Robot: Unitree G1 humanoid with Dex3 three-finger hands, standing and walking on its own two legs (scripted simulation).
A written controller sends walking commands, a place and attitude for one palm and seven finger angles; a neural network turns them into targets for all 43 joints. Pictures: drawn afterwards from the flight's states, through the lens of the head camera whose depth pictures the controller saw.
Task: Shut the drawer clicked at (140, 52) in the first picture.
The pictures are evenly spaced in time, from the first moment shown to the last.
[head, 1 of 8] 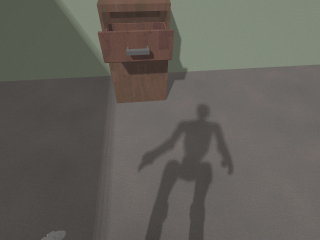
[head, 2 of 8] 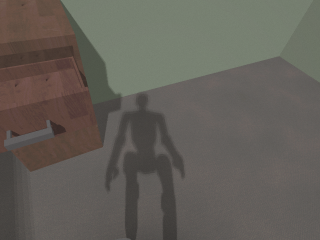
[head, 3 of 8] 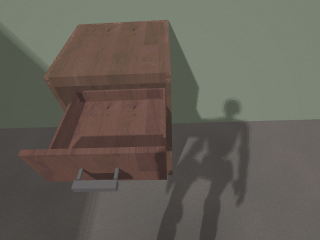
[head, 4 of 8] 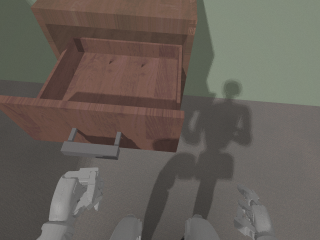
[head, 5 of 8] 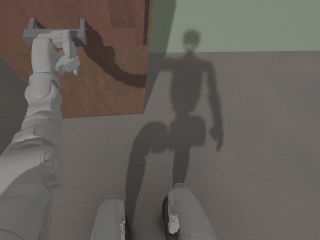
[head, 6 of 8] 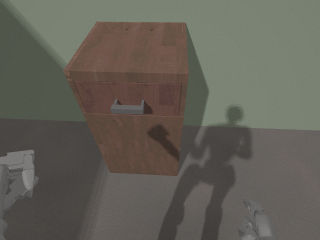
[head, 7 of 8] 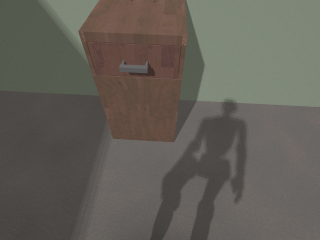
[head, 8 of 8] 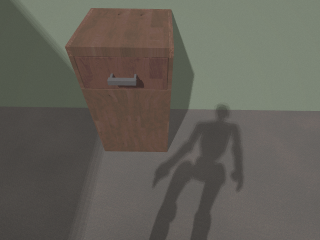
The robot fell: no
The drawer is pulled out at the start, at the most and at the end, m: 0.30 0.30 0.00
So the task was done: yes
